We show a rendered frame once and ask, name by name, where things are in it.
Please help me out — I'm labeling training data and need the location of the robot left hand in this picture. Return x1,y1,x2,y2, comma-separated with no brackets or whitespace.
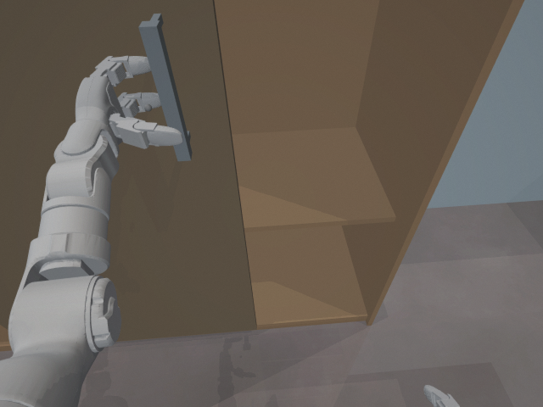
76,56,183,149

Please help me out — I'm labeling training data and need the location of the robot right hand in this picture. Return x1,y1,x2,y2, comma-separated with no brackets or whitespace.
424,385,460,407

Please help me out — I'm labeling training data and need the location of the left robot forearm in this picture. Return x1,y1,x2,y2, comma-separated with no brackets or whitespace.
8,120,120,352

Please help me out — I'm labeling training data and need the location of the handle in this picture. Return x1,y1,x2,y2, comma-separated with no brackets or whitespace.
138,14,192,161

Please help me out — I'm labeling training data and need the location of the left robot upper arm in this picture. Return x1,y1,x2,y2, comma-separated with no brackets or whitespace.
0,275,121,407

